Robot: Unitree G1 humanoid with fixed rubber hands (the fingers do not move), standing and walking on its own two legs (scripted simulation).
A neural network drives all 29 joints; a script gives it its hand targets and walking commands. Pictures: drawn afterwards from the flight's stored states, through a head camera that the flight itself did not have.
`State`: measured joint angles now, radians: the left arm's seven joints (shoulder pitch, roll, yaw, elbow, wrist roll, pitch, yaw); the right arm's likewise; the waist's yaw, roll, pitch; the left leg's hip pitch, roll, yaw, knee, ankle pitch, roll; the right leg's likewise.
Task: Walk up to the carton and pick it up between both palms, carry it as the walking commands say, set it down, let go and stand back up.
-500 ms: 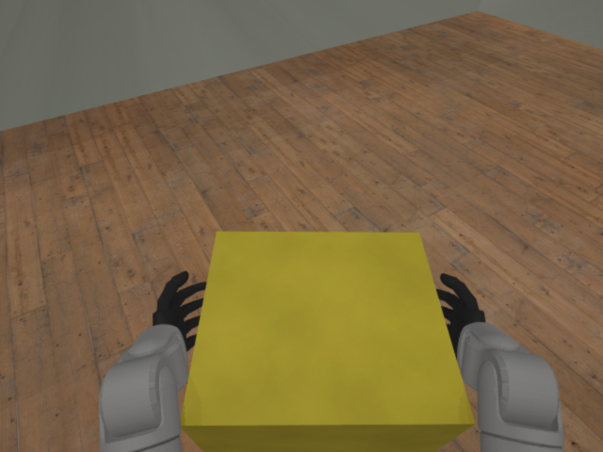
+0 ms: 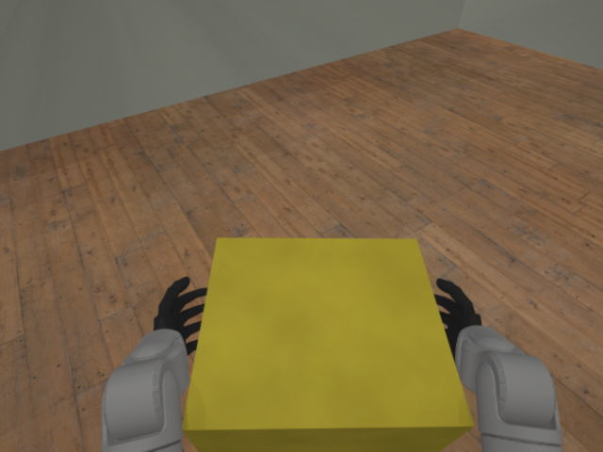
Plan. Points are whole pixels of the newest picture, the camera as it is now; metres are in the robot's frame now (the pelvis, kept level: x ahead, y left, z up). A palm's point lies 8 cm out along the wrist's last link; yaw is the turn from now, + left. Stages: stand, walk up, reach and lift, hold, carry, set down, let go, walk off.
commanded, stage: carry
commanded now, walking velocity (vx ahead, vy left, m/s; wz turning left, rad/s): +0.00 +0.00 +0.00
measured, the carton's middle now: (316, 360) +0.26 +0.00 +0.01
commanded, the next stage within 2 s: hold in 1.44 s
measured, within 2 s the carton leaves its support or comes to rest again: neither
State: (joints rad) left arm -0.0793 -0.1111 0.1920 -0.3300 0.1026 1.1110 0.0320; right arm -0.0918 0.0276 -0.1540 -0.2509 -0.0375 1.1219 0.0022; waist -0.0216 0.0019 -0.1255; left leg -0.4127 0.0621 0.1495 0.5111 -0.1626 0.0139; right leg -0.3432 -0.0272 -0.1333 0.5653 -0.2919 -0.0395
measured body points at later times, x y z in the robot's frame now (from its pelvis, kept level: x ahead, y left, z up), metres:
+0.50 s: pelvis +0.01 -0.02 +0.00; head +0.00 -0.02 +0.45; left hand +0.28 +0.16 +0.07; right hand +0.28 -0.20 +0.06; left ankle +0.06 +0.12 -0.73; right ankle +0.00 -0.09 -0.73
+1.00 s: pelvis +0.01 -0.02 +0.00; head -0.01 -0.02 +0.45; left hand +0.27 +0.16 +0.06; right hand +0.27 -0.20 +0.05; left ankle +0.06 +0.12 -0.73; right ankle +0.00 -0.09 -0.73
